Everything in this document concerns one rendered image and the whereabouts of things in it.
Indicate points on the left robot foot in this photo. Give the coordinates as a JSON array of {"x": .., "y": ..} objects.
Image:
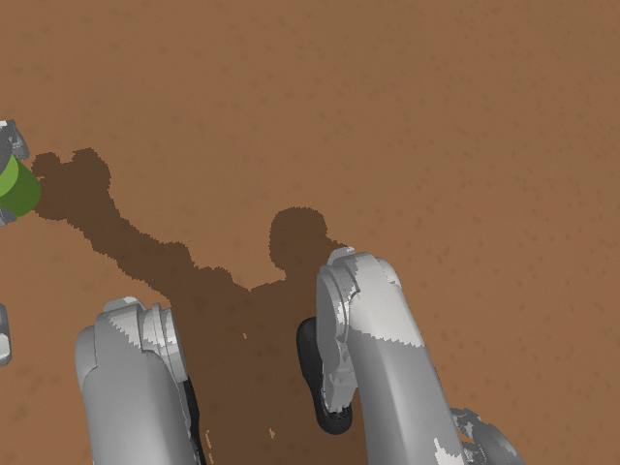
[{"x": 195, "y": 417}]

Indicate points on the right robot hand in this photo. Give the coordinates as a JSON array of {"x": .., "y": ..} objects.
[{"x": 491, "y": 447}]

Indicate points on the tin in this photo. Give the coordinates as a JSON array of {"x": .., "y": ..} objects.
[{"x": 20, "y": 189}]

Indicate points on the left robot hand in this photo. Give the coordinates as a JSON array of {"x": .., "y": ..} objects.
[{"x": 11, "y": 142}]

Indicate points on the right robot foot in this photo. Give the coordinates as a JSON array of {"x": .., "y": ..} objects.
[{"x": 312, "y": 370}]

